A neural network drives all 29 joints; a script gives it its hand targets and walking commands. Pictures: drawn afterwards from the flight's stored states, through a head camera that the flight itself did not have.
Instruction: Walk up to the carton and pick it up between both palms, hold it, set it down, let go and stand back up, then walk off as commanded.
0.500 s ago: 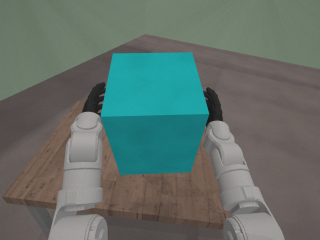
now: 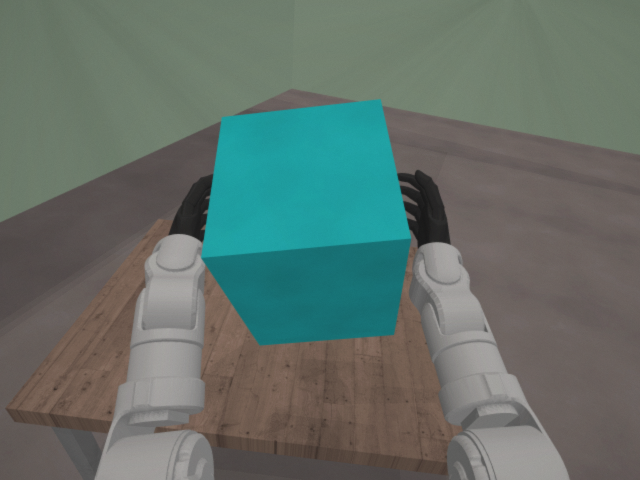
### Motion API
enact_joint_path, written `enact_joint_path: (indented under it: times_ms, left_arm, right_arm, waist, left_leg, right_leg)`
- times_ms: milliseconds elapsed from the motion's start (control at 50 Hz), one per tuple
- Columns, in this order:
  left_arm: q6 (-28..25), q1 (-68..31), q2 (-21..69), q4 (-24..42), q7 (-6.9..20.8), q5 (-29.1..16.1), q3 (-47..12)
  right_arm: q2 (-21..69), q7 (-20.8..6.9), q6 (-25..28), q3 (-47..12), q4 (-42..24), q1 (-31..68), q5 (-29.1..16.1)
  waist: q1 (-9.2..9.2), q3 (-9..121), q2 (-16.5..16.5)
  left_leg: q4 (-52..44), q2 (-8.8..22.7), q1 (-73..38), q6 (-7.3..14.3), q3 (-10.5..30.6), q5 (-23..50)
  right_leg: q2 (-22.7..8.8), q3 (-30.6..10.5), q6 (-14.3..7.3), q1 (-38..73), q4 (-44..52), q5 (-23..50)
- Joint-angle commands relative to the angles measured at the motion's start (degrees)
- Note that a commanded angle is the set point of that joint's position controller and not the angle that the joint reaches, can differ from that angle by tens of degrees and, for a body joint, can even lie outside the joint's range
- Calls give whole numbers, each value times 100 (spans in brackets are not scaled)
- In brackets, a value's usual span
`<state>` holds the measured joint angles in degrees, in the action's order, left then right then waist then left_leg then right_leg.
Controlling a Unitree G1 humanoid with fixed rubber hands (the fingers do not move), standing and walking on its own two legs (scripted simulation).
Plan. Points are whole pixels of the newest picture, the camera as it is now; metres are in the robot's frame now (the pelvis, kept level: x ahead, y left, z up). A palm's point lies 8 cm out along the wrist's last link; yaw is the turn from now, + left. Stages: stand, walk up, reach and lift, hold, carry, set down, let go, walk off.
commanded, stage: set down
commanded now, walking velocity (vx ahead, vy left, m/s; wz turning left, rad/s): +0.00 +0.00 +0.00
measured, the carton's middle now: (314, 234) +0.40 +0.00 +0.18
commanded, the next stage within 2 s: none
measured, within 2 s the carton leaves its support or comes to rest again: neither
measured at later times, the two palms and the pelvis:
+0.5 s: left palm (203, 272) +0.37 +0.15 +0.13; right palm (418, 266) +0.37 -0.14 +0.15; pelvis +0.02 +0.00 +0.00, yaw +0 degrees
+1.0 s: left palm (216, 285) +0.38 +0.14 +0.10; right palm (425, 286) +0.37 -0.15 +0.12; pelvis +0.01 +0.00 +0.00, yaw +0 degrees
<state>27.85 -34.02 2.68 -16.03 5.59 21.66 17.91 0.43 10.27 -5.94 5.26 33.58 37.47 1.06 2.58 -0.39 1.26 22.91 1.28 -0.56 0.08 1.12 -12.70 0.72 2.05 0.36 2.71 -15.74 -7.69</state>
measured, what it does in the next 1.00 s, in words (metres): stands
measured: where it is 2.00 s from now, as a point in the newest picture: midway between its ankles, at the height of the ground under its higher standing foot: outside the picture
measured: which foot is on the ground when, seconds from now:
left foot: down 0.00-1.00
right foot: down 0.00-1.00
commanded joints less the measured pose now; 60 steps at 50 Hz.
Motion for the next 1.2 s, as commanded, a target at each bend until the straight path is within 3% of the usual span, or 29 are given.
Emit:
enact_joint_path:
  times_ms: [0, 40, 120, 160, 180, 220, 240, 280, 340, 400, 500, 580, 620, 680, 760, 820, 880, 960, 1000, 1080, 1120, 1180]
  left_arm:
    - [-183, -3122, 2798, 208, 1140, -370, -1902]
    - [-457, -3431, 2951, 502, 1005, -528, -2189]
    - [-1251, -3986, 3303, 1497, 513, -1067, -3104]
    - [-1539, -3860, 3330, 1660, 298, -1202, -3406]
    - [-1526, -3480, 3284, 1371, 260, -1167, -3398]
    - [-1491, -3031, 3136, 904, 255, -1082, -3250]
    - [-1375, -2734, 2895, 475, 333, -911, -2889]
    - [-1252, -2623, 2809, 273, 490, -770, -2586]
    - [-1120, -2519, 2764, 191, 675, -632, -2281]
    - [-1146, -2500, 2824, 280, 687, -568, -2354]
    - [-1568, -3052, 3254, 933, 401, -923, -3159]
    - [-1846, -3154, 3368, 993, 199, -1054, -3484]
    - [-1771, -2829, 3249, 510, 217, -917, -3188]
    - [-1603, -2713, 2890, -353, 411, -584, -2461]
    - [-1686, -3027, 2911, -694, 592, -555, -2195]
    - [-2024, -3695, 3091, -549, 496, -681, -2362]
    - [-2480, -4287, 3442, -130, 221, -969, -2831]
    - [-2725, -4065, 3390, -683, 74, -877, -2659]
    - [-2675, -3788, 3227, -1194, 163, -689, -2302]
    - [-2273, -2802, 2874, -1974, 603, -264, -1448]
    - [-2298, -2934, 2960, -1685, 690, -245, -1486]
    - [-2529, -3219, 3088, -1508, 573, -340, -1782]
  right_arm:
    - [2649, -823, 583, -783, -532, 2992, 35]
    - [2857, -846, 824, -928, -649, 3123, 5]
    - [3357, -879, 1332, -1652, -1120, 3126, -160]
    - [3484, -829, 1529, -1892, -1189, 2869, -185]
    - [3389, -808, 1558, -1972, -1189, 2825, -190]
    - [3293, -754, 1540, -1909, -852, 2408, -80]
    - [3135, -710, 1463, -1776, -601, 2216, 10]
    - [3129, -634, 1381, -1708, -473, 2126, 63]
    - [2999, -601, 1254, -1621, -285, 2092, -1]
    - [2957, -618, 1290, -1556, -139, 2030, -31]
    - [3063, -694, 1623, -1719, -471, 2263, -115]
    - [3120, -728, 1814, -1690, -456, 2159, 38]
    - [3018, -740, 1778, -1510, -207, 2008, 178]
    - [2892, -746, 1634, -982, 431, 1811, 457]
    - [3039, -789, 1669, -578, 542, 2007, 692]
    - [3211, -860, 1920, -633, 367, 2526, 650]
    - [3552, -943, 2181, -996, 12, 2942, 499]
    - [3719, -932, 2183, -922, 488, 2552, 697]
    - [3678, -894, 2081, -667, 940, 2222, 874]
    - [3435, -798, 1856, -232, 1438, 1660, 1007]
    - [3442, -775, 1954, -291, 1290, 1725, 969]
    - [3481, -782, 2200, -498, 1063, 2071, 863]
  waist:
    - [361, 335, -308]
    - [323, 847, -394]
    - [309, 2489, -495]
    - [375, 2950, -527]
    - [345, 2862, -400]
    - [428, 2482, -218]
    - [418, 2010, 9]
    - [448, 1508, 221]
    - [364, 1076, 170]
    - [356, 1155, -122]
    - [451, 2079, -579]
    - [536, 2398, -638]
    - [490, 1927, -473]
    - [452, 913, -223]
    - [452, 662, -73]
    - [372, 1275, -231]
    - [315, 2415, -430]
    - [312, 2418, -336]
    - [351, 1808, -132]
    - [335, 384, 123]
    - [311, 702, 67]
    - [283, 1369, -179]
  left_leg:
    - [-1330, -272, 410, -41, -523, -268]
    - [-1196, -279, 193, -157, -537, 95]
    - [-519, -294, -761, -426, -445, 2088]
    - [-330, -281, -1037, -471, -371, 2626]
    - [-320, -279, -979, -462, -369, 2763]
    - [-415, -318, -610, -375, -379, 2524]
    - [-549, -351, -280, -255, -447, 2064]
    - [-725, -376, 85, -140, -449, 1615]
    - [-836, -371, 9, -87, -470, 1384]
    - [-758, -327, -187, -195, -441, 1714]
    - [-459, -248, -767, -484, -355, 2625]
    - [-330, -203, -985, -617, -319, 3007]
    - [-478, -197, -785, -543, -357, 2637]
    - [-815, -239, -151, -307, -496, 1451]
    - [-1081, -233, 194, -157, -573, 594]
    - [-994, -252, 155, -203, -539, 790]
    - [-767, -234, -39, -352, -456, 1421]
    - [-713, -275, 69, -315, -516, 1460]
    - [-862, -304, 342, -233, -563, 1088]
    - [-1112, -313, 577, -40, -648, 463]
    - [-1036, -290, 464, -87, -625, 794]
    - [-839, -298, 390, -213, -605, 1403]
  right_leg:
    - [76, 478, 91, 416, 305, -686]
    - [136, 527, 57, 477, 246, -457]
    - [182, 568, 34, 564, 35, 703]
    - [169, 548, 51, 576, -12, 1183]
    - [164, 532, 65, 689, -28, 1488]
    - [106, 440, 114, 962, -34, 1762]
    - [59, 379, 161, 1152, -13, 1817]
    - [18, 332, 248, 1306, -29, 2005]
    - [14, 326, 266, 1152, 66, 1832]
    - [64, 366, 199, 989, 91, 1715]
    - [164, 499, 53, 689, 103, 1610]
    - [189, 555, 3, 524, 106, 1757]
    - [163, 530, 12, 507, 211, 1478]
    - [87, 482, 44, 482, 317, 817]
    - [44, 465, 96, 318, 380, 366]
    - [44, 457, 109, 405, 234, 524]
    - [80, 473, 73, 321, 88, 932]
    - [25, 383, 80, 292, 90, 1187]
    - [-18, 326, 110, 529, 115, 1169]
    - [-77, 240, 216, 562, 316, 801]
    - [-32, 290, 216, 593, 232, 1160]
    - [13, 354, 164, 647, 154, 1538]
